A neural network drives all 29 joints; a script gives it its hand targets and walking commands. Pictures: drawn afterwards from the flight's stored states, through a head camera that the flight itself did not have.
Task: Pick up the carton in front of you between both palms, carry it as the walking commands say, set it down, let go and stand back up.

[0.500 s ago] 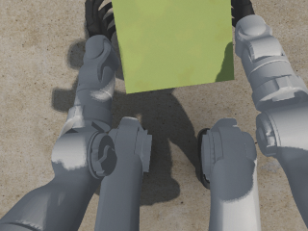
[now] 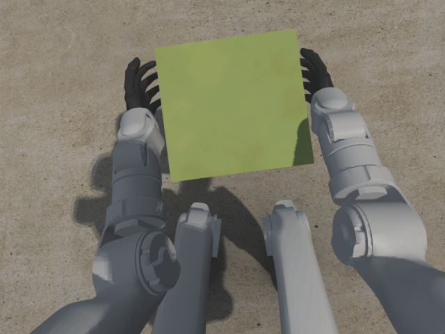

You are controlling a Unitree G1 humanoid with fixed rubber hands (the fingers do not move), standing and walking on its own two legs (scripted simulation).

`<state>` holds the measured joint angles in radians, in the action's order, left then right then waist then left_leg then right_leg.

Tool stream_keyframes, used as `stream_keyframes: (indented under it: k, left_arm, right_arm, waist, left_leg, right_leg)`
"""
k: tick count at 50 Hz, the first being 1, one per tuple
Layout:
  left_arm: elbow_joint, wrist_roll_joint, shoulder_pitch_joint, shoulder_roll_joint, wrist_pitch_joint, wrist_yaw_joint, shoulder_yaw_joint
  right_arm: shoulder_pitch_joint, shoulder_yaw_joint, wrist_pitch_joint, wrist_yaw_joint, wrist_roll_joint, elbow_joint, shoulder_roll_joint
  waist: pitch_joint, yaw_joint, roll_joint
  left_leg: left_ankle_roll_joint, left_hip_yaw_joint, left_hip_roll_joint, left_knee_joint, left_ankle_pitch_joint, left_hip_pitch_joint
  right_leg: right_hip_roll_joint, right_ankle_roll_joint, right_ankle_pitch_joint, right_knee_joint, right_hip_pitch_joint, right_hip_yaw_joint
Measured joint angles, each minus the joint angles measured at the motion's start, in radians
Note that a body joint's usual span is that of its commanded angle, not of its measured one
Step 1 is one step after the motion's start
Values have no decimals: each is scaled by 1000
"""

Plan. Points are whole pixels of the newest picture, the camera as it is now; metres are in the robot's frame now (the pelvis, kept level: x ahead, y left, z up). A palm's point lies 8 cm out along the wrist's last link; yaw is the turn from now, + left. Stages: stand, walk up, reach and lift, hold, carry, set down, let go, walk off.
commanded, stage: reach and lift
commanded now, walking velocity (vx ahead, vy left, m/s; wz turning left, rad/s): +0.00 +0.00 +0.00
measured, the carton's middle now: (232, 121) +0.47 +0.00 -0.13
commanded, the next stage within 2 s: none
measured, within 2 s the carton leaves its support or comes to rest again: neither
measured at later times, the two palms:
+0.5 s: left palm (94, 88) +0.44 +0.15 +0.10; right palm (364, 78) +0.44 -0.15 +0.07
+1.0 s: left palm out of the picture +0.43 +0.16 +0.26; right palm out of the picture +0.41 -0.14 +0.23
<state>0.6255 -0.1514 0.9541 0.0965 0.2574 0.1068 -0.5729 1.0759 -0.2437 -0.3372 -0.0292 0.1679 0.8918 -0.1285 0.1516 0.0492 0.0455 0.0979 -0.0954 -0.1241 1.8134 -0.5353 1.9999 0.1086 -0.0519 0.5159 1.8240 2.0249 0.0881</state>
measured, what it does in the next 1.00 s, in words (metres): rises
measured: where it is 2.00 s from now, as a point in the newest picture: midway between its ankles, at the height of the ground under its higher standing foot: (242, 275)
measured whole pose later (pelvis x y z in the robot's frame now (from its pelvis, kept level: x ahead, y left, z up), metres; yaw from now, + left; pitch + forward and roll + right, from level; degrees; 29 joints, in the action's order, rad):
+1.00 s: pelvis +0.12 +0.01 +0.27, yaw -1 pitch +15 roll -1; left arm 0.50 -0.18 0.28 0.16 0.28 0.05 -0.27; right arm 0.24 -0.21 -0.36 -0.05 0.20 0.53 0.09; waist 0.20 0.00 0.03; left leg 0.01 -0.16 -0.07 0.69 -0.34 0.61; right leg 0.06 -0.02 0.32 0.66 0.60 0.13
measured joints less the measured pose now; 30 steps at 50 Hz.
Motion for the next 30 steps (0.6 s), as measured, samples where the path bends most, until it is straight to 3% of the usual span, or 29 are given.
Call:
stream_keyframes:
  k: [8, 15, 21, 30]
  left_arm:
    - [-4, -26, -102, 31, -11, -10, 27]
    - [-83, 36, -187, 37, -18, 3, 94]
    - [-42, -18, -238, 50, -4, -16, 94]
    - [-82, -20, -410, 88, -29, -13, 160]
  right_arm:
    - [-141, -41, 1, 8, 8, -61, 45]
    - [-228, -13, 9, -2, -37, -152, 63]
    - [-315, -61, 0, 14, 29, -153, 106]
    - [-499, -21, 20, 16, -12, -212, 126]
  waist:
    - [31, -5, -7]
    - [65, -7, -10]
    - [81, -27, -13]
    - [92, -17, -14]
  left_leg:
    - [-14, -24, -1, -155, 18, -159]
    - [-26, -31, 1, -248, 23, -278]
    - [-38, -33, 4, -354, 29, -427]
    - [-57, -32, 21, -543, 48, -680]
  right_leg:
    - [-12, 7, -12, -166, -171, -8]
    - [-14, 4, -15, -265, -296, -3]
    - [-18, 3, -19, -371, -448, 7]
    - [-18, 10, -41, -562, -698, 27]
